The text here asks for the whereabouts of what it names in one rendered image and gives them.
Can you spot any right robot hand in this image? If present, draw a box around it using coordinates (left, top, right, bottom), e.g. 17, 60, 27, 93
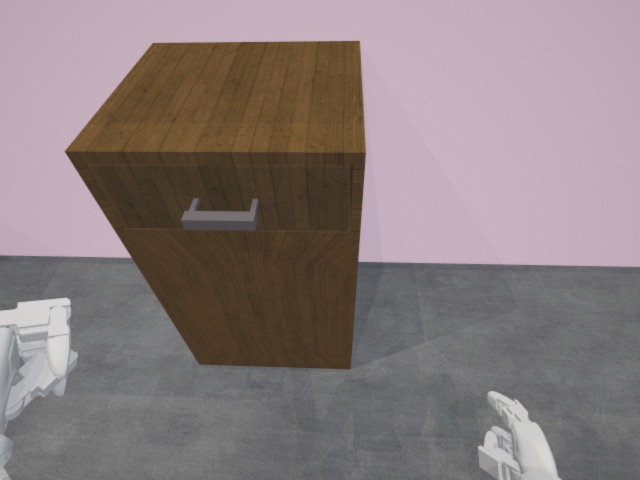
478, 391, 558, 480

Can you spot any drawer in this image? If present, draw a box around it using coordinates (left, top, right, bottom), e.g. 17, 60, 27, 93
87, 163, 350, 231

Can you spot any left robot hand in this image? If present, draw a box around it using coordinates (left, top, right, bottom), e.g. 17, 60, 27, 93
0, 298, 78, 435

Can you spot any handle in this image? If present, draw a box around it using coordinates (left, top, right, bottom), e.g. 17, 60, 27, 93
181, 198, 259, 231

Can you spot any cabinet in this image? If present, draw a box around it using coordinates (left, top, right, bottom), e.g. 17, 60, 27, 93
65, 41, 366, 369

